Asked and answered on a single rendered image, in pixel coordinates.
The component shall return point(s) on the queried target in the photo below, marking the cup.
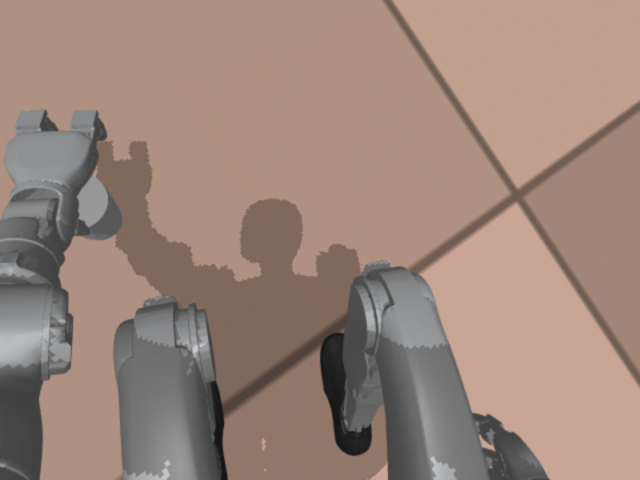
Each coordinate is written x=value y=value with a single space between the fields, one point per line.
x=99 y=211

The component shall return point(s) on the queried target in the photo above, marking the right robot foot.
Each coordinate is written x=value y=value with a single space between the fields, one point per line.
x=334 y=378

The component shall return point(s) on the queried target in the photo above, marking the left robot foot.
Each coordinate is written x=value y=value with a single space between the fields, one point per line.
x=218 y=434

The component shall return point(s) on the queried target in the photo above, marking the left robot hand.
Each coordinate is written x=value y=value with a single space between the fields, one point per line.
x=40 y=152

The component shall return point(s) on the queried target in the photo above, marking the right robot hand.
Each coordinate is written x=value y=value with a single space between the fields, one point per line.
x=513 y=460

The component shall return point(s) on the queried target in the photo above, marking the left robot arm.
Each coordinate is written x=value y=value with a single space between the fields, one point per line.
x=36 y=330

